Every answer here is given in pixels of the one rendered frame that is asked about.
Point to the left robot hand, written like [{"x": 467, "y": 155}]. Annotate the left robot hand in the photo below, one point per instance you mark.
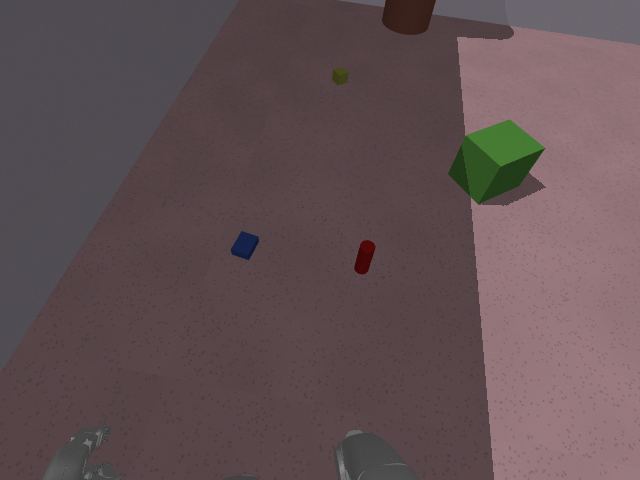
[{"x": 69, "y": 463}]

